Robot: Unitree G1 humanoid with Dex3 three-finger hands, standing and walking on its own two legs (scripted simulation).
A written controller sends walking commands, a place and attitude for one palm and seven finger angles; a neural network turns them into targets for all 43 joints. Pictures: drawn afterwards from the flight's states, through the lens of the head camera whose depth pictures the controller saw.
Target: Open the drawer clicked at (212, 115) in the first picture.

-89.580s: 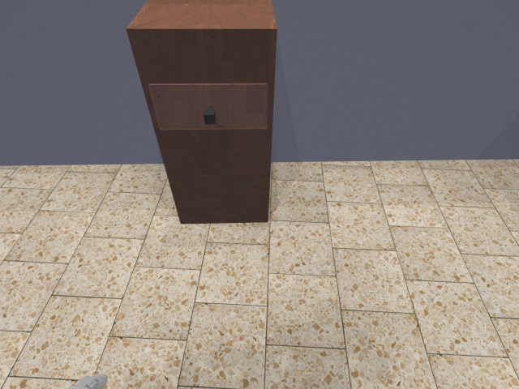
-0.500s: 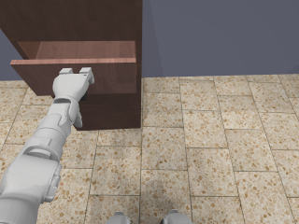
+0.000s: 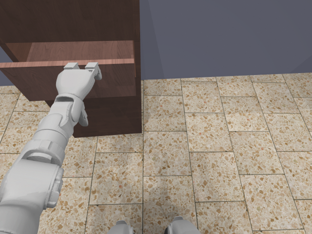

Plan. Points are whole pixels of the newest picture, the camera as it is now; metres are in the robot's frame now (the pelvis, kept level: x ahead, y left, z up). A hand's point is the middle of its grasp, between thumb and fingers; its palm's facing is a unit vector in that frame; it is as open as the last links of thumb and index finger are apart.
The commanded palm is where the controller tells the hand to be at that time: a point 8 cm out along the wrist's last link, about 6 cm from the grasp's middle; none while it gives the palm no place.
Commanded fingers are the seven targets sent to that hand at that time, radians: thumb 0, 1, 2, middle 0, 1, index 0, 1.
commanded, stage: lower the fingers behind the handle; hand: left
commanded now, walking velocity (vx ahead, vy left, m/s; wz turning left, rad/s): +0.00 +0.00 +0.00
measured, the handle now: (76, 93) +0.56 +0.22 -0.06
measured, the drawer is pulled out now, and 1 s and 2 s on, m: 0.10 0.10 0.09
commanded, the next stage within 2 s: close the thumb around the handle in 1.68 s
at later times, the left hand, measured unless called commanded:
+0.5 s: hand (75, 98) +0.50 +0.20 -0.01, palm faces +0.02 -0.08 -1.00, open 13.8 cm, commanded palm +0.47 +0.21 +0.02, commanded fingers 0.00 -0.50 0.30 -0.30 -1.20 -0.30 -1.20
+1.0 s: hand (72, 106) +0.49 +0.22 -0.05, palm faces -0.04 -0.03 -1.00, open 13.8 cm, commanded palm +0.48 +0.21 -0.01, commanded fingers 0.00 -0.50 0.30 -0.30 -1.20 -0.30 -1.20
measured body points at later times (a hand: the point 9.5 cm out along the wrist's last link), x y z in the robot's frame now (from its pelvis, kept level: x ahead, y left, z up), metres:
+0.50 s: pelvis -0.01 +0.00 -0.02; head +0.12 +0.02 +0.41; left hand +0.49 +0.20 +0.04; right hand +0.00 -0.28 -0.14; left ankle -0.01 +0.09 -0.68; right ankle +0.00 -0.12 -0.68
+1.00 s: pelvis -0.02 +0.00 -0.04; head +0.13 +0.01 +0.38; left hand +0.49 +0.22 +0.01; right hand -0.04 -0.27 -0.16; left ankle -0.01 +0.09 -0.69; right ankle -0.01 -0.12 -0.68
